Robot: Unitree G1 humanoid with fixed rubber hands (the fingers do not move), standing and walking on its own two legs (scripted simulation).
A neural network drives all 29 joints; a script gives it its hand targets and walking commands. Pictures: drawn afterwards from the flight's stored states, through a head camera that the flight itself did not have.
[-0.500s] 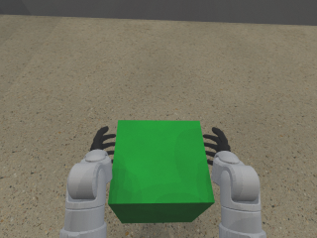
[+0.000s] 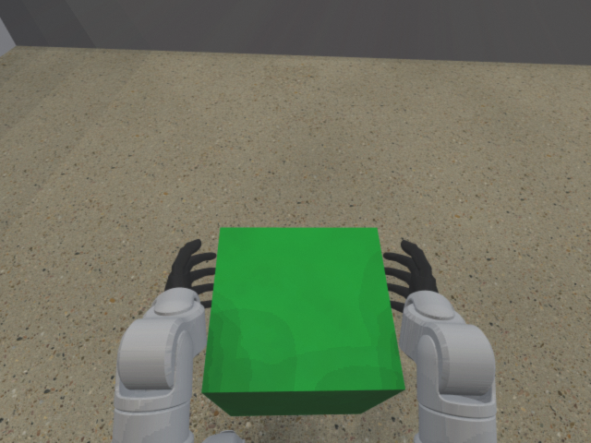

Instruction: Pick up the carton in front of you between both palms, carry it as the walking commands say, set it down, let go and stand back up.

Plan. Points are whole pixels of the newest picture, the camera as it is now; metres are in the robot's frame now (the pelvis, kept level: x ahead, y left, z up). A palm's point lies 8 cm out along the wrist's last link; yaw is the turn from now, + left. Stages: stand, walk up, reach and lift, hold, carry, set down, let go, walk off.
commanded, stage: carry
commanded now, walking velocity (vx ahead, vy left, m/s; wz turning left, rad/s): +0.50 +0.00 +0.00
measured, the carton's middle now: (297, 330) +0.28 +0.01 -0.02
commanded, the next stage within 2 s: none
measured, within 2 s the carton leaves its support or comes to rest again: neither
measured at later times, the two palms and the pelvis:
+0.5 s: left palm (220, 136) +0.59 +0.16 +0.09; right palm (377, 144) +0.57 -0.12 +0.10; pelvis +0.32 +0.04 +0.00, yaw -3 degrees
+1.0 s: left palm (253, 57) +0.91 +0.13 +0.10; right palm (373, 59) +0.90 -0.15 +0.10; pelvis +0.64 +0.00 -0.01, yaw -1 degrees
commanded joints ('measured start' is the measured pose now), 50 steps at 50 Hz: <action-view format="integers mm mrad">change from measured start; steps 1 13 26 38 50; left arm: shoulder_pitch -380 -384 -309 -422 -287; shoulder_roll -968 -895 -933 -968 -862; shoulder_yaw -492 -505 -504 -495 -480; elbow -187 -140 -189 -221 -203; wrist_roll -322 -298 -270 -320 -285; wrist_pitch -46 15 -39 -26 -17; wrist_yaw -217 -193 -178 -203 -201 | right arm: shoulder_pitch -320 -299 -293 -330 -245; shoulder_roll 996 909 916 989 896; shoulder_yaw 478 430 476 503 505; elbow -134 -87 -178 -130 -158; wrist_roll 278 282 310 311 290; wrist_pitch -41 1 -33 -5 -2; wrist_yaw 177 184 195 195 173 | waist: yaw -9 -58 -52 -13 -13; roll -141 216 144 -46 -162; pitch -211 -290 -172 -274 -209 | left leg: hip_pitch -4 787 646 -74 218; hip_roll -10 306 152 46 -95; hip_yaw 40 -471 11 -104 134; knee -173 -521 -597 347 -374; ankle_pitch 101 235 331 -93 327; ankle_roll -3 246 127 37 -1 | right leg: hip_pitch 213 -546 -372 263 229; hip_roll -230 -32 -25 -316 -162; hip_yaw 159 177 11 365 -23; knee -124 959 239 -55 108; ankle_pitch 170 -271 135 229 627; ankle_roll -91 29 49 -94 -2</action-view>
